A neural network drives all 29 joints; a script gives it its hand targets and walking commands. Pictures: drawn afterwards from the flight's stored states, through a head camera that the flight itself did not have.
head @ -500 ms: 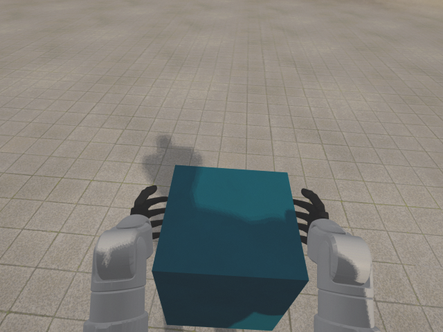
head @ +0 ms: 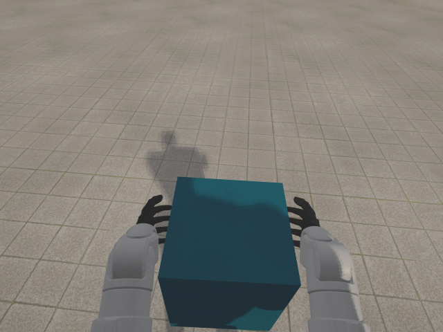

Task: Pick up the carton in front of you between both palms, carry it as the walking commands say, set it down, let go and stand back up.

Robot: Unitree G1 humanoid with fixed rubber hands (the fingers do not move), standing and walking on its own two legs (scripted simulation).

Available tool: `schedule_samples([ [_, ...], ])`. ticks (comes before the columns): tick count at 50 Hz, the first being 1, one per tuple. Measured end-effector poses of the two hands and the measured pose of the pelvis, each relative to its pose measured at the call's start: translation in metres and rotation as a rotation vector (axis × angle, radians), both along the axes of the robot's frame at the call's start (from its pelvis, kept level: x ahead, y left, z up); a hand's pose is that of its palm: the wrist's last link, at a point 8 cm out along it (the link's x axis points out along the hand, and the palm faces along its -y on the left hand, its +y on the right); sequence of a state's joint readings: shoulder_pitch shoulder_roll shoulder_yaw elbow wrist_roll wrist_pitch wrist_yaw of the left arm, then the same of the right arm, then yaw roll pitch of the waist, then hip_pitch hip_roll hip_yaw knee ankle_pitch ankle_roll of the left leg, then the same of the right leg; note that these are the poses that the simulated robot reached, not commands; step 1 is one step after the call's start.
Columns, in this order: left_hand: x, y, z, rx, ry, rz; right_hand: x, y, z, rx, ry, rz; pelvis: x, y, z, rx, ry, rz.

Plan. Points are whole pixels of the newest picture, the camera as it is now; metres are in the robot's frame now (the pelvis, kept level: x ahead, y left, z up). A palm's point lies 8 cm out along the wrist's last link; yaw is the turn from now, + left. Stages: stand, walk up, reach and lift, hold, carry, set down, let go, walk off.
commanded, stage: carry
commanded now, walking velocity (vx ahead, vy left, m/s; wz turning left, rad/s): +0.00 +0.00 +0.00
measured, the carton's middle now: (225, 256) +0.28 +0.00 -0.03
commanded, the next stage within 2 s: hold in 0.56 s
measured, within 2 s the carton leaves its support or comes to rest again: neither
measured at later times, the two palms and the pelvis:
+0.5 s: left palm (148, 238) +0.27 +0.14 +0.05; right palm (309, 240) +0.27 -0.15 +0.05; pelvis -0.02 +0.00 +0.00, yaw +0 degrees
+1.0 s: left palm (151, 248) +0.25 +0.13 +0.05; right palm (321, 257) +0.24 -0.16 +0.05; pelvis -0.05 +0.00 +0.01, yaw -4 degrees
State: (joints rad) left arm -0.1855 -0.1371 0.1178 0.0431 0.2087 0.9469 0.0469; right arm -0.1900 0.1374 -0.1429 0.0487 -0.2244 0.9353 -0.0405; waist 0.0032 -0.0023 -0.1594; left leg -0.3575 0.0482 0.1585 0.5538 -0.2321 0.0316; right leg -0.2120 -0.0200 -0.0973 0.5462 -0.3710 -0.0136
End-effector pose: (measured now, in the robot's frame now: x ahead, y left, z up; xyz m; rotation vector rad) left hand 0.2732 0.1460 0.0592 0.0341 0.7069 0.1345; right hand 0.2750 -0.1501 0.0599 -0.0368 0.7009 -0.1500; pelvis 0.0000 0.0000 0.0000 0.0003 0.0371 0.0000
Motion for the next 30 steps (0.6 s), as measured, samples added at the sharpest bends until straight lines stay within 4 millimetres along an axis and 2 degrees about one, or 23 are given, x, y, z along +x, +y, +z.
schedule_samples([
  [11, 0.004, -0.002, -0.016, 0.020, -0.021, -0.017, 0.004, -0.002, -0.015, -0.020, -0.020, 0.009, -0.017, -0.001, 0.002, -0.002, -0.006, -0.002],
  [18, 0.004, -0.001, -0.013, 0.013, -0.064, -0.008, 0.004, -0.001, -0.013, -0.014, -0.063, 0.007, -0.023, -0.001, 0.001, -0.003, -0.002, -0.002],
  [30, -0.007, -0.002, -0.014, 0.008, -0.043, -0.009, -0.007, -0.002, -0.012, -0.017, -0.041, 0.008, -0.027, -0.001, 0.004, 0.000, -0.042, -0.005],
])
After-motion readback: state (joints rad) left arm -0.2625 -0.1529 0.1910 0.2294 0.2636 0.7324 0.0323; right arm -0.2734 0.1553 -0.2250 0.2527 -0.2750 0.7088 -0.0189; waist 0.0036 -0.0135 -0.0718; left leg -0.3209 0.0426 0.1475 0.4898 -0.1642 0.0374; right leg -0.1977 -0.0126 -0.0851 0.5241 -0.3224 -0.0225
